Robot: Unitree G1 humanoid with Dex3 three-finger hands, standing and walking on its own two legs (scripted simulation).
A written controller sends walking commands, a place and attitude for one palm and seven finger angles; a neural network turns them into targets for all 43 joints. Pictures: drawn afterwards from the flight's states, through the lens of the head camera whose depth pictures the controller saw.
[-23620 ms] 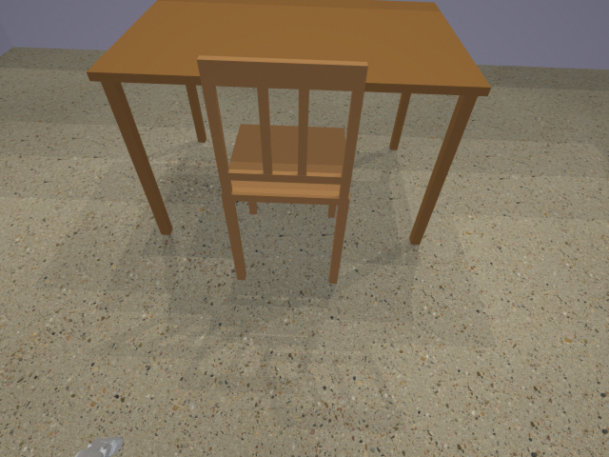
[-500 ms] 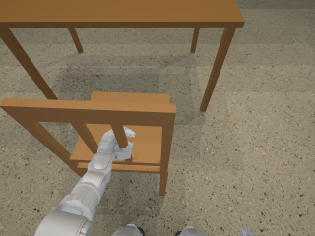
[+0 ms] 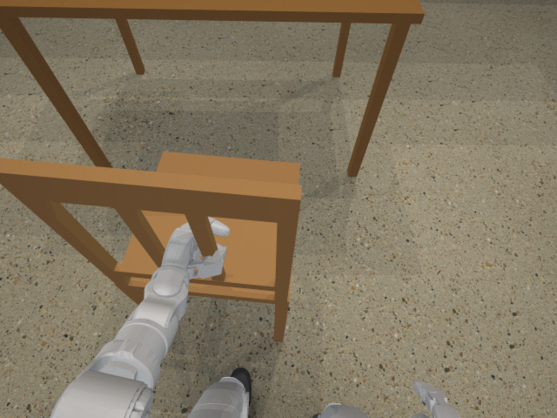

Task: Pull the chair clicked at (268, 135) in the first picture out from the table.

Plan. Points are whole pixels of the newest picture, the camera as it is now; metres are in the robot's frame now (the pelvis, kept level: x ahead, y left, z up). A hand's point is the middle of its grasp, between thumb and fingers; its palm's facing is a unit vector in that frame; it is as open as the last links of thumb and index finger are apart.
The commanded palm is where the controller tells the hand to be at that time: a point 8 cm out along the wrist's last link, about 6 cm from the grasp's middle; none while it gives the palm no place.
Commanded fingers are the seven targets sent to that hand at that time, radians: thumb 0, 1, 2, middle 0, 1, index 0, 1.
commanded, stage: step backward, pulling the chair out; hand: left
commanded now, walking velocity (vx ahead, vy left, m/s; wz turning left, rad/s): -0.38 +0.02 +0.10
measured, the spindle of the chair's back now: (151, 243) +0.38 +0.24 -0.08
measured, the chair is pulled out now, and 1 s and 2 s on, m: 0.47 0.64 0.65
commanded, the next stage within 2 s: stop walking, hand still on the chair in 0.56 s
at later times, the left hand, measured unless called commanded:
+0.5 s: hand (216, 308) +0.27 +0.11 -0.06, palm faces -0.06 -0.98 -0.17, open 5.7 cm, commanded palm +0.26 +0.16 -0.06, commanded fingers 0.00 0.90 0.90 -0.50 -1.45 -0.50 -1.45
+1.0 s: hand (210, 371) +0.18 +0.11 -0.06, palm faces -0.05 -0.99 -0.16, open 5.8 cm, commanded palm +0.17 +0.16 -0.04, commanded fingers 0.00 0.90 0.90 -0.50 -1.45 -0.50 -1.45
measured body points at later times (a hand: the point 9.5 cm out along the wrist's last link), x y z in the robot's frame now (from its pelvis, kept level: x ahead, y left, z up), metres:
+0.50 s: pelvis -0.08 +0.00 +0.00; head +0.00 +0.00 +0.44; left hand +0.27 +0.16 -0.05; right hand +0.04 -0.27 -0.12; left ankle -0.12 +0.13 -0.73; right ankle -0.01 -0.13 -0.72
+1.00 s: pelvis -0.11 +0.00 +0.01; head -0.09 -0.01 +0.45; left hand +0.18 +0.16 -0.04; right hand -0.01 -0.25 -0.12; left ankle -0.12 +0.13 -0.73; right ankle -0.02 -0.13 -0.73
